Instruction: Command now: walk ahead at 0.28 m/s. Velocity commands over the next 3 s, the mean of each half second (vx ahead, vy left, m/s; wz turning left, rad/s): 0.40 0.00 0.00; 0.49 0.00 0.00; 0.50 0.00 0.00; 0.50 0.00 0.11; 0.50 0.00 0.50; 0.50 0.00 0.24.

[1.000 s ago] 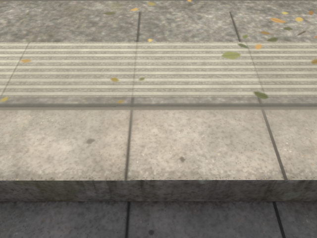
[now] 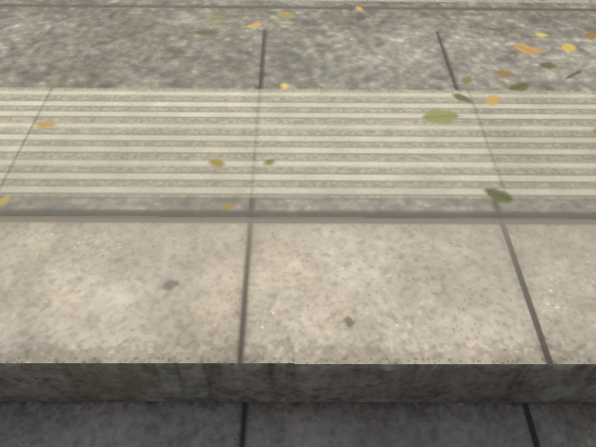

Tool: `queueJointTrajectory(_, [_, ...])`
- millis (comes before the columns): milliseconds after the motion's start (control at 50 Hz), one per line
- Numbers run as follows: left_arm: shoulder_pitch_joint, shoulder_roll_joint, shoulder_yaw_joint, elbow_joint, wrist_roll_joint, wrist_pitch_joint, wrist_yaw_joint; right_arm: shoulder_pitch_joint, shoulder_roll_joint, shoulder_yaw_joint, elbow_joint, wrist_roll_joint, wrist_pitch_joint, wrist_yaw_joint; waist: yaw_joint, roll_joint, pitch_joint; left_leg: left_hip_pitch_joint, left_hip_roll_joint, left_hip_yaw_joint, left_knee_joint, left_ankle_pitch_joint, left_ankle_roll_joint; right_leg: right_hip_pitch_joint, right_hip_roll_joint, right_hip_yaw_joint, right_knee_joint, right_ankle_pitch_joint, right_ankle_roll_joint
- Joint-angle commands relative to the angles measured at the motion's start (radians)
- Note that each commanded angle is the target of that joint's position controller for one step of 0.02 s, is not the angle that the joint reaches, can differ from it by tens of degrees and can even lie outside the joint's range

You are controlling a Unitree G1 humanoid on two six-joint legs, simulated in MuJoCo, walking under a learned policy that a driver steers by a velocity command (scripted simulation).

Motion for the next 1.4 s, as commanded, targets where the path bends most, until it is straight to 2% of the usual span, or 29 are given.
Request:
queueJointTrajectory(20, [0.07, 0.16, 0.042, -0.033, 0.007, -0.009, 0.006, -0.01, -0.038, -0.001, -0.057, 0.002, -0.043, 0.019, 0.013, -0.113, 0.15, -0.188, 0.024, 0.017, 0.131, -0.017, 0.019, -0.054, -0.312, 0.439, -0.317, -0.359, -0.206])
queueJointTrajectory(80, [-0.081, 0.137, 0.038, -0.097, -0.01, -0.01, -0.009, 0.103, -0.071, -0.012, -0.024, 0.001, -0.051, 0.024, -0.075, -0.046, 0.168, 0.085, -0.016, 0.039, -0.165, 0.099, 0.045, -0.208, -0.166, 0.21, -0.175, -0.036, -0.117])
queueJointTrajectory(100, [-0.103, 0.106, 0.03, -0.11, -0.007, -0.021, -0.014, 0.191, -0.126, -0.032, -0.006, -0.002, -0.053, 0.022, -0.107, 0.054, 0.106, 0.194, 0.054, -0.08, -0.223, 0.195, 0.063, -0.249, -0.086, 0.091, 0.021, 0.155, -0.072])
queueJointTrajectory(120, [-0.103, 0.05, 0.012, -0.132, -0.006, -0.039, -0.014, 0.317, -0.248, -0.071, 0.021, 0.0, -0.053, 0.026, -0.136, 0.309, 0.059, 0.347, 0.23, -0.388, -0.34, 0.231, 0.171, -0.421, 0.03, -0.043, 0.335, 0.089, 0.005])
queueJointTrajectory(140, [-0.07, 0.069, 0.016, -0.103, -0.015, -0.056, -0.021, 0.395, -0.21, -0.065, 0.033, -0.01, -0.06, 0.023, -0.159, 0.301, 0.023, 0.397, 0.396, -0.655, -0.433, 0.216, 0.304, -0.54, 0.053, -0.002, 0.738, -0.198, 0.05])
queueJointTrajectory(160, [-0.073, 0.069, 0.02, -0.095, -0.036, -0.072, -0.04, 0.355, -0.16, -0.045, 0.029, -0.016, -0.068, 0.016, -0.123, 0.165, 0.077, 0.413, 0.422, -0.623, -0.42, 0.212, 0.325, -0.714, 0.028, 0.093, 1.106, -0.224, 0.039])
queueJointTrajectory(240, [-0.214, -0.051, -0.03, -0.176, -0.043, -0.095, -0.076, 0.337, 0.005, 0.026, 0.066, -0.035, -0.038, 0.05, -0.081, 0.036, 0.123, 0.472, 0.316, -0.301, -0.337, 0.335, 0.194, -1.198, -0.018, 0.115, 1.758, -0.201, -0.048])
queueJointTrajectory(320, [-0.264, -0.119, -0.098, -0.284, -0.04, -0.061, -0.091, 0.246, -0.013, 0.056, 0.035, -0.029, -0.006, 0.044, -0.024, 0.044, 0.222, 0.098, 0.272, -0.164, -0.434, 0.128, 0.142, -1.257, -0.03, 0.087, 1.789, -0.148, -0.017])
queueJointTrajectory(380, [-0.452, -0.056, -0.126, -0.47, 0.003, -0.082, -0.086, 0.16, -0.026, 0.073, -0.001, 0.003, -0.025, 0.008, 0.018, 0.071, 0.228, -0.262, 0.17, -0.023, -0.575, 0.197, 0.106, -0.96, -0.124, -0.033, 1.233, 0.077, 0.029])
queueJointTrajectory(400, [-0.543, -0.079, -0.153, -0.513, 0.024, -0.089, -0.083, 0.2, -0.057, 0.062, 0.004, 0.014, -0.034, -0.005, -0.002, 0.071, 0.14, -0.391, 0.193, -0.023, -0.736, 0.378, 0.141, -0.617, -0.138, -0.142, 1.029, 0.113, 0.014])
queueJointTrajectory(460, [-0.374, 0.048, -0.085, -0.486, -0.001, -0.108, -0.069, 0.296, -0.235, 0.033, 0.022, 0.011, -0.068, 0.008, 0.102, 0.277, -0.126, 0.083, 0.228, 0.01, -0.404, 1.795, 0.134, -0.275, 0.032, -0.24, 0.822, -0.129, -0.061])
queueJointTrajectory(500, [-0.145, 0.147, -0.035, -0.414, -0.009, -0.089, -0.085, 0.246, -0.23, 0.022, 0.01, -0.014, -0.034, 0.006, 0.222, 0.374, -0.215, 0.371, 0.262, -0.026, -0.033, 2.01, 0.102, -0.224, 0.029, -0.033, 0.504, -0.118, -0.137])
queueJointTrajectory(520, [0.036, 0.243, 0.001, -0.32, 0.025, -0.08, -0.099, 0.253, -0.149, 0.03, -0.039, -0.03, -0.05, 0.011, 0.231, 0.052, -0.332, 0.066, 0.147, -0.054, 0.275, 1.672, 0.082, 0.101, -0.156, 0.373, 0.348, 0.001, -0.25])
queueJointTrajectory(540, [0.191, 0.302, 0.015, -0.215, 0.037, -0.049, -0.084, 0.258, -0.028, 0.042, -0.034, -0.033, -0.084, 0.054, 0.2, -0.357, -0.441, -0.204, -0.125, -0.162, 0.713, 0.28, 0.055, 0.299, -0.347, 0.975, -0.16, -0.189, -0.366])
queueJointTrajectory(560, [0.161, 0.194, -0.005, -0.173, 0.066, -0.055, -0.071, 0.202, -0.039, 0.012, -0.062, -0.001, -0.119, 0.095, 0.16, -0.206, -0.372, -0.352, -0.161, -0.402, 1.158, 0.195, 0.073, 0.196, -0.402, 1.124, -0.282, -0.315, -0.298])
queueJointTrajectory(600, [-0.006, -0.004, -0.052, -0.088, 0.029, -0.076, -0.098, -0.141, 0.022, 0.037, -0.268, 0.01, -0.103, 0.1, 0.061, -0.02, 0.047, -0.635, -0.066, -0.262, 1.315, 0.197, 0.15, -0.161, -0.342, 0.676, -0.166, -0.321, -0.167])
queueJointTrajectory(640, [-0.079, -0.121, -0.075, -0.027, 0.054, -0.09, -0.115, -0.057, 0.049, 0.052, -0.287, 0.015, -0.075, 0.088, -0.064, 0.02, 0.066, -0.651, -0.025, -0.262, 1.372, 0.265, 0.195, -0.261, -0.234, 0.342, -0.124, -0.125, -0.067])
queueJointTrajectory(760, [-0.022, -0.046, -0.076, 0.018, 0.053, -0.098, -0.117, -0.051, 0.054, 0.092, -0.297, -0.008, -0.035, 0.08, -0.103, -0.031, 0.057, -0.874, 0.001, -0.151, 1.301, 0.482, 0.085, -0.307, -0.174, 0.071, -0.203, 0.034, -0.077])
queueJointTrajectory(920, [0.299, -0.012, -0.08, 0.09, 0.036, -0.054, -0.042, -0.476, 0.112, 0.143, -0.477, 0.016, -0.069, 0.075, 0.084, -0.07, 0.13, -1.411, 0.078, -0.053, 1.336, 0.288, -0.004, 0.132, -0.268, 0.228, -0.228, 0.047, -0.085])
queueJointTrajectory(1000, [0.336, 0.046, -0.057, 0.082, -0.006, -0.034, 0.013, -0.635, 0.115, 0.173, -0.582, 0.003, -0.077, 0.104, 0.096, -0.044, 0.101, -1.018, 0.157, 0.121, 0.874, 0.197, -0.01, 0.091, -0.318, 0.191, -0.51, 0.234, -0.133])
queueJointTrajectory(1060, [0.291, 0.111, -0.051, 0.062, 0.012, -0.049, -0.029, -0.43, 0.042, 0.123, -0.523, 0.017, -0.091, 0.122, -0.05, -0.216, -0.043, -0.486, -0.027, 0.273, 0.657, 0.014, 0.087, 0.19, -0.28, -0.002, -0.289, 1.427, -0.121])
queueJointTrajectory(1100, [0.212, 0.178, -0.038, 0.036, 0.041, -0.061, -0.041, -0.073, -0.144, 0.039, -0.429, 0.018, -0.088, 0.117, -0.253, -0.354, -0.22, -0.09, -0.016, 0.015, 0.461, 0.123, 0.183, 0.188, -0.272, 0.027, 0.094, 1.868, -0.083])
queueJointTrajectory(1120, [0.315, 0.08, -0.05, 0.025, 0.021, -0.088, -0.057, 0.084, -0.221, 0.003, -0.366, -0.025, -0.079, 0.11, -0.221, -0.02, -0.424, 0.295, 0.176, -0.468, 0.242, -0.1, 0.321, -0.136, -0.139, 0.07, 0.419, 1.535, -0.05])
queueJointTrajectory(1140, [0.242, 0.021, -0.058, 0.02, 0.028, -0.122, -0.086, 0.203, -0.281, -0.014, -0.292, -0.033, -0.048, 0.083, -0.212, 0.267, -0.488, 0.395, 0.333, -0.927, -0.245, -0.104, 0.371, -0.252, 0.069, 0.16, 0.786, 0.245, -0.015])
queueJointTrajectory(1160, [0.202, 0.004, -0.04, -0.004, 0.012, -0.139, -0.122, 0.162, -0.191, 0.009, -0.265, -0.052, -0.041, 0.068, -0.164, 0.213, -0.429, 0.284, 0.365, -1.0, -0.327, -0.109, 0.311, -0.354, 0.089, 0.314, 1.18, 0.14, -0.015])
queueJointTrajectory(1200, [-0.098, -0.03, -0.048, -0.179, 0.002, -0.123, -0.126, -0.013, 0.019, 0.059, -0.208, -0.033, -0.061, 0.1, -0.076, 0.015, -0.063, -0.098, 0.309, -0.591, -0.223, -0.066, 0.179, -0.574, 0.011, 0.214, 1.351, 0.17, -0.098])
queueJointTrajectory(1240, [-0.061, -0.032, -0.047, -0.213, -0.006, -0.103, -0.102, -0.057, 0.075, 0.061, -0.136, -0.055, -0.089, 0.122, 0.029, -0.037, -0.015, -0.193, 0.221, -0.296, -0.189, 0.14, 0.11, -0.564, -0.023, 0.267, 1.374, 0.212, -0.169])
queueJointTrajectory(1300, [0.004, -0.063, -0.072, -0.212, -0.018, -0.064, -0.086, -0.065, 0.073, 0.062, -0.099, -0.036, -0.105, 0.127, 0.103, 0.008, 0.036, -0.203, 0.171, -0.096, -0.249, 0.242, 0.069, -0.697, -0.021, 0.268, 1.317, 0.243, -0.18])
queueJointTrajectory(1400, [-0.194, 0.051, -0.05, -0.28, 0.016, -0.069, -0.079, -0.01, -0.055, 0.048, -0.095, -0.017, -0.127, 0.077, 0.058, 0.105, 0.018, -0.201, 0.116, 0.047, -0.429, 0.426, 0.106, -0.606, -0.078, 0.078, 0.752, 0.439, -0.037])
Next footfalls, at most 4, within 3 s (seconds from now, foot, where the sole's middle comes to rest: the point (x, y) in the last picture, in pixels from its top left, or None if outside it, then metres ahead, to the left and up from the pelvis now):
0.50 right None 0.34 -0.12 -0.62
1.10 left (270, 293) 0.72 0.09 -0.46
1.72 right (370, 181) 1.06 -0.14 -0.46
2.30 left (269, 108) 1.35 0.12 -0.46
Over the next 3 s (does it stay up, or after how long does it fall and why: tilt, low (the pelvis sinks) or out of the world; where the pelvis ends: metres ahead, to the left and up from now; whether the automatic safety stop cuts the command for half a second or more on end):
stays up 1.59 0.09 0.32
